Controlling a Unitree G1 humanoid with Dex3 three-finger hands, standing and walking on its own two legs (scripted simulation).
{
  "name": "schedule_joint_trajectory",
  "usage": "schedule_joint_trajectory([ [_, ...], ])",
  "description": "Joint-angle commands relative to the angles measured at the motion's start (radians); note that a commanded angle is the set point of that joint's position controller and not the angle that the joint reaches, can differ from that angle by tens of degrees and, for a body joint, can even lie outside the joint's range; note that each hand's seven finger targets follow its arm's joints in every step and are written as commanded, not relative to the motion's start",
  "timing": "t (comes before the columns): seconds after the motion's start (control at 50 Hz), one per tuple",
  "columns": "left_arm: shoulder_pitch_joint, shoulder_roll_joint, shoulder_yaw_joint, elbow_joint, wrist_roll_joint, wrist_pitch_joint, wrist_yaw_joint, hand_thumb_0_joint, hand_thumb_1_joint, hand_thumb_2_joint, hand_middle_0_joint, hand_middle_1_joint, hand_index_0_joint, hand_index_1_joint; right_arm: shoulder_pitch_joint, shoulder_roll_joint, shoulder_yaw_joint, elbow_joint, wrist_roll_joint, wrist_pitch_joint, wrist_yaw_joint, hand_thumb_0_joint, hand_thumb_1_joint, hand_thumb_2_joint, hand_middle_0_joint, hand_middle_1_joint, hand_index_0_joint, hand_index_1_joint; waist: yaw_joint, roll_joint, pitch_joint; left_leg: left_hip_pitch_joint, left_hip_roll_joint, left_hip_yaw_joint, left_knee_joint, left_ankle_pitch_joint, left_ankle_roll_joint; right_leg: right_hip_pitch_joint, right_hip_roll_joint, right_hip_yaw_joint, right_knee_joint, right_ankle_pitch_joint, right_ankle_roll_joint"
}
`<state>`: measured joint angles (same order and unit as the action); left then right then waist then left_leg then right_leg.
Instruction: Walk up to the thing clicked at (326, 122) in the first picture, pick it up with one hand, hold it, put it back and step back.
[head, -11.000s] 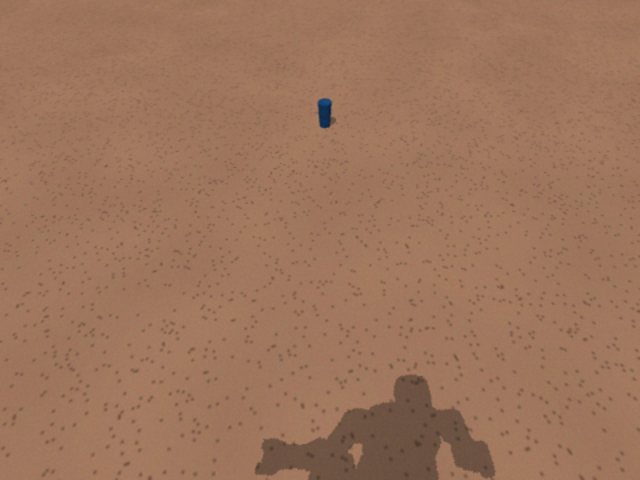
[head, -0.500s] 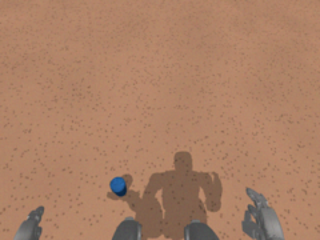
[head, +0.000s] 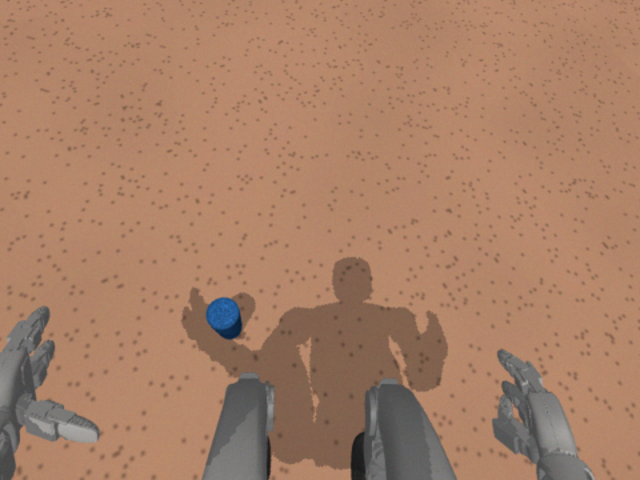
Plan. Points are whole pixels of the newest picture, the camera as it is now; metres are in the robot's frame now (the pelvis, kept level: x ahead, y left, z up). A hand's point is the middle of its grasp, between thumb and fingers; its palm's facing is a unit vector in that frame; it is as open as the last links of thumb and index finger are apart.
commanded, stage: go down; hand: left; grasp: from the side
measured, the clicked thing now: (226, 321) +0.42 +0.21 -0.53
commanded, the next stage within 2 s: approach in 1.38 s
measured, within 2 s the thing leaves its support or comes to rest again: neither
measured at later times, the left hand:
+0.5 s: hand (80, 329) +0.32 +0.36 -0.16, palm faces +0.15 -0.98 -0.13, open 17.1 cm
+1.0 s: hand (85, 313) +0.35 +0.37 -0.20, palm faces +0.12 -0.99 -0.08, open 17.5 cm
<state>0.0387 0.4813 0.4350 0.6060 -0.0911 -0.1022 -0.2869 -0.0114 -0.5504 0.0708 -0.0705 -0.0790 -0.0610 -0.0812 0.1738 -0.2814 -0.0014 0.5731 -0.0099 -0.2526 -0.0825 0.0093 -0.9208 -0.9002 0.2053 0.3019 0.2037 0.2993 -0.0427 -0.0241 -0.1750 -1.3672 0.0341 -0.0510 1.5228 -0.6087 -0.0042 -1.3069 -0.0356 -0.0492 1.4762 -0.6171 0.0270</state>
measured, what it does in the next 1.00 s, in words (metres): lowers itself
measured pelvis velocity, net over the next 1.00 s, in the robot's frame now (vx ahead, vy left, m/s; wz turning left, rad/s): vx -0.05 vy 0.00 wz -0.08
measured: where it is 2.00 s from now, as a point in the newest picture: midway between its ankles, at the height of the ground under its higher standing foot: outside the picture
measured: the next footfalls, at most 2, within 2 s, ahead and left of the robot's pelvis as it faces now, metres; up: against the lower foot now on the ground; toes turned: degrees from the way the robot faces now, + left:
none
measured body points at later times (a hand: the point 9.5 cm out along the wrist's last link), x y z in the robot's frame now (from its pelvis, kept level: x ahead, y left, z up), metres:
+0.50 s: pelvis -0.04 -0.01 -0.13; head +0.16 +0.04 +0.28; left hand +0.30 +0.41 -0.15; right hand +0.13 -0.28 -0.23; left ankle +0.05 +0.12 -0.57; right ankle +0.04 -0.14 -0.57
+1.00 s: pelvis -0.05 +0.00 -0.19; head +0.16 +0.05 +0.21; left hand +0.34 +0.43 -0.19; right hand +0.10 -0.28 -0.29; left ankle +0.05 +0.12 -0.57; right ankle +0.04 -0.14 -0.57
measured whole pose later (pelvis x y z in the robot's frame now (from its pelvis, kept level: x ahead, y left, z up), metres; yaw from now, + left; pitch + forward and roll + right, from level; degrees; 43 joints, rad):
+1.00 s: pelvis -0.05 +0.00 -0.19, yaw -5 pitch +32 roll -7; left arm -0.52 0.80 0.78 1.02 -0.19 -0.38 -0.69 -0.02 -0.54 0.05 -0.05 -0.04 -0.04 -0.05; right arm 0.10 -0.34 0.09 0.69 -0.04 -0.19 -0.04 0.01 -0.92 -0.90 0.21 0.30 0.20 0.30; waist -0.07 -0.03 -0.12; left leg -2.05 0.04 -0.12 2.16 -0.68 -0.01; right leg -1.97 -0.01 -0.07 2.09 -0.69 0.03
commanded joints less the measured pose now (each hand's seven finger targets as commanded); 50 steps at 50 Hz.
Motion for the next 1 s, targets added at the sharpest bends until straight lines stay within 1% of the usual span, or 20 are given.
schedule_joint_trajectory([
  [0.0, -0.112, 0.301, 0.152, -0.053, -0.048, -0.154, -0.077, 0.000, -0.481, 0.095, -0.039, -0.066, -0.030, -0.071, 0.042, -0.192, -0.069, -0.070, 0.006, -0.021, -0.004, 0.000, -0.885, -0.898, 0.200, 0.300, 0.199, 0.300, 0.046, 0.203, -0.405, 0.282, -0.003, -0.042, -0.155, 0.190, 0.003, -0.020, 0.032, 0.003, -0.039, 0.150, -0.057],
  [0.04, -0.101, 0.284, 0.169, 0.044, -0.062, -0.173, -0.101, 0.000, -0.485, 0.107, -0.039, -0.067, -0.028, -0.075, 0.029, -0.195, -0.058, -0.067, 0.010, -0.013, 0.004, 0.000, -0.885, -0.899, 0.199, 0.300, 0.199, 0.300, 0.063, 0.183, -0.421, 0.247, -0.001, -0.054, -0.126, 0.213, 0.003, -0.068, 0.036, -0.010, 0.008, 0.162, -0.061],
  [0.06, -0.158, 0.366, 0.224, -0.015, -0.066, -0.189, -0.109, 0.000, -0.483, 0.100, -0.043, -0.062, -0.031, -0.070, 0.043, -0.208, -0.064, -0.049, 0.008, -0.005, 0.005, 0.000, -0.883, -0.899, 0.199, 0.300, 0.199, 0.300, 0.086, 0.214, -0.468, 0.249, -0.005, -0.049, -0.104, 0.247, 0.003, -0.062, 0.034, -0.005, 0.020, 0.178, -0.064],
  [0.08, -0.107, 0.337, 0.204, 0.085, -0.065, -0.184, -0.127, 0.000, -0.493, 0.101, -0.041, -0.064, -0.030, -0.071, 0.029, -0.205, -0.059, -0.058, 0.007, -0.001, 0.006, 0.000, -0.879, -0.898, 0.199, 0.300, 0.199, 0.300, 0.083, 0.189, -0.467, 0.229, -0.006, -0.043, -0.088, 0.249, 0.007, -0.059, 0.035, -0.003, 0.022, 0.182, -0.064],
  [0.12, -0.169, 0.401, 0.247, 0.026, -0.074, -0.201, -0.146, 0.000, -0.494, 0.097, -0.040, -0.052, -0.028, -0.061, 0.038, -0.217, -0.064, -0.046, 0.008, 0.007, 0.009, 0.000, -0.882, -0.899, 0.199, 0.300, 0.199, 0.300, 0.085, 0.175, -0.533, 0.225, -0.008, -0.038, -0.044, 0.311, 0.011, -0.053, 0.035, -0.004, 0.048, 0.228, -0.064],
  [0.18, -0.273, 0.437, 0.274, 0.001, -0.088, -0.237, -0.180, 0.000, -0.486, 0.101, -0.038, -0.061, -0.027, -0.068, 0.038, -0.222, -0.063, -0.026, 0.004, 0.012, 0.010, 0.000, -0.894, -0.901, 0.199, 0.300, 0.199, 0.300, 0.065, 0.176, -0.557, 0.198, -0.006, -0.044, 0.015, 0.328, 0.015, -0.107, 0.037, -0.005, 0.099, 0.231, -0.064],
  [0.24, -0.390, 0.480, 0.308, 0.037, -0.103, -0.278, -0.203, 0.000, -0.468, 0.107, -0.035, -0.064, -0.025, -0.070, 0.041, -0.217, -0.053, -0.002, -0.001, 0.013, 0.010, 0.000, -0.897, -0.903, 0.199, 0.300, 0.199, 0.300, 0.035, 0.149, -0.529, 0.089, -0.007, -0.028, 0.080, 0.262, 0.026, -0.144, 0.040, 0.005, 0.122, 0.193, -0.058],
  [0.3, -0.456, 0.478, 0.303, 0.130, -0.112, -0.303, -0.235, 0.000, -0.458, 0.093, -0.034, -0.059, -0.027, -0.061, 0.027, -0.214, -0.043, 0.003, -0.003, 0.013, 0.009, 0.000, -0.898, -0.902, 0.200, 0.300, 0.199, 0.300, 0.013, 0.110, -0.491, -0.009, -0.009, -0.018, 0.114, 0.140, 0.035, -0.177, 0.043, 0.014, 0.125, 0.109, -0.056],
  [0.36, -0.504, 0.507, 0.292, 0.193, -0.107, -0.315, -0.273, 0.000, -0.440, 0.087, -0.036, -0.060, -0.029, -0.061, 0.030, -0.221, -0.035, 0.005, -0.009, 0.015, 0.008, 0.000, -0.896, -0.901, 0.200, 0.300, 0.200, 0.300, 0.014, 0.127, -0.471, -0.084, -0.006, -0.014, 0.131, 0.034, 0.029, -0.209, 0.042, 0.024, 0.141, 0.026, -0.057],
  [0.38, -0.529, 0.541, 0.309, 0.181, -0.103, -0.320, -0.283, 0.000, -0.448, 0.080, -0.039, -0.062, -0.035, -0.062, 0.033, -0.229, -0.037, 0.006, -0.009, 0.015, 0.009, 0.000, -0.893, -0.900, 0.200, 0.300, 0.200, 0.300, 0.018, 0.147, -0.485, -0.085, -0.005, -0.013, 0.140, 0.014, 0.028, -0.226, 0.042, 0.024, 0.149, 0.011, -0.058],
  [0.42, -0.579, 0.576, 0.316, 0.177, -0.105, -0.323, -0.301, 0.000, -0.437, 0.063, -0.039, -0.047, -0.034, -0.046, 0.036, -0.235, -0.027, 0.007, -0.012, 0.016, 0.011, 0.000, -0.898, -0.901, 0.200, 0.300, 0.200, 0.300, 0.020, 0.165, -0.503, -0.103, -0.003, -0.012, 0.155, -0.008, 0.026, -0.234, 0.043, 0.020, 0.170, -0.007, -0.057],
  [0.5, -0.579, 0.668, 0.385, 0.180, -0.109, -0.327, -0.316, 0.000, -0.475, 0.044, -0.046, -0.035, -0.040, -0.035, 0.043, -0.254, -0.017, 0.013, -0.012, 0.021, 0.011, 0.000, -0.909, -0.904, 0.200, 0.299, 0.200, 0.299, 0.051, 0.214, -0.578, -0.077, -0.001, -0.019, 0.180, 0.046, 0.020, -0.253, 0.048, -0.008, 0.242, 0.041, -0.064],
  [0.54, -0.570, 0.679, 0.397, 0.192, -0.114, -0.324, -0.319, 0.000, -0.493, 0.064, -0.045, -0.052, -0.037, -0.055, 0.044, -0.256, -0.011, 0.019, -0.009, 0.025, 0.012, 0.000, -0.916, -0.906, 0.200, 0.299, 0.200, 0.299, 0.054, 0.210, -0.576, -0.089, -0.001, -0.021, 0.193, 0.066, 0.020, -0.264, 0.050, -0.015, 0.260, 0.053, -0.066],
  [0.56, -0.569, 0.678, 0.399, 0.186, -0.116, -0.325, -0.325, 0.000, -0.491, 0.060, -0.047, -0.057, -0.042, -0.056, 0.042, -0.257, -0.008, 0.026, -0.011, 0.026, 0.012, 0.000, -0.915, -0.906, 0.200, 0.299, 0.200, 0.299, 0.062, 0.235, -0.571, -0.073, 0.001, -0.023, 0.198, 0.095, 0.018, -0.285, 0.049, -0.017, 0.278, 0.074, -0.068],
  [0.64, -0.565, 0.661, 0.397, 0.235, -0.124, -0.314, -0.343, 0.000, -0.502, 0.052, -0.044, -0.038, -0.037, -0.040, 0.042, -0.265, -0.008, 0.038, -0.012, 0.033, 0.016, 0.000, -0.918, -0.907, 0.199, 0.299, 0.200, 0.299, 0.045, 0.242, -0.530, -0.097, 0.001, -0.034, 0.233, 0.137, 0.018, -0.343, 0.049, -0.029, 0.320, 0.102, -0.072],
  [0.76, -0.668, 0.673, 0.386, 0.212, -0.134, -0.334, -0.372, 0.000, -0.542, 0.037, -0.050, -0.034, -0.042, -0.038, 0.040, -0.276, -0.013, 0.039, -0.014, 0.032, 0.022, 0.000, -0.920, -0.908, 0.199, 0.299, 0.199, 0.299, 0.010, 0.227, -0.495, -0.168, 0.009, -0.042, 0.267, 0.014, 0.022, -0.405, 0.052, -0.038, 0.349, 0.029, -0.066],
  [0.84, -0.715, 0.694, 0.393, 0.209, -0.142, -0.347, -0.388, 0.000, -0.554, 0.039, -0.048, -0.039, -0.042, -0.042, 0.046, -0.285, -0.009, 0.047, -0.019, 0.027, 0.023, 0.000, -0.923, -0.908, 0.199, 0.299, 0.200, 0.299, 0.004, 0.240, -0.532, -0.162, 0.006, -0.037, 0.307, 0.037, 0.022, -0.424, 0.050, -0.038, 0.377, 0.046, -0.066],
  [0.88, -0.731, 0.730, 0.410, 0.194, -0.138, -0.349, -0.395, 0.000, -0.546, 0.055, -0.045, -0.045, -0.037, -0.049, 0.054, -0.293, -0.008, 0.054, -0.022, 0.030, 0.022, 0.000, -0.919, -0.908, 0.199, 0.300, 0.200, 0.300, 0.016, 0.263, -0.569, -0.132, 0.007, -0.042, 0.316, 0.064, 0.018, -0.434, 0.048, -0.041, 0.398, 0.062, -0.067],
  [0.96, -0.741, 0.756, 0.424, 0.215, -0.131, -0.339, -0.401, 0.000, -0.568, 0.060, -0.048, -0.054, -0.040, -0.060, 0.060, -0.300, 0.000, 0.062, -0.024, 0.036, 0.024, 0.000, -0.921, -0.909, 0.199, 0.300, 0.200, 0.300, 0.018, 0.295, -0.553, -0.140, 0.006, -0.052, 0.322, 0.069, 0.013, -0.466, 0.045, -0.049, 0.435, 0.069, -0.070],
  [0.98, -0.723, 0.766, 0.432, 0.224, -0.133, -0.336, -0.401, 0.000, -0.545, 0.064, -0.046, -0.045, -0.036, -0.052, 0.048, -0.299, 0.004, 0.058, -0.024, 0.038, 0.024, 0.000, -0.916, -0.908, 0.199, 0.300, 0.200, 0.300, 0.034, 0.283, -0.553, -0.153, 0.006, -0.050, 0.321, 0.052, 0.015, -0.458, 0.047, -0.049, 0.435, 0.057, -0.068],
])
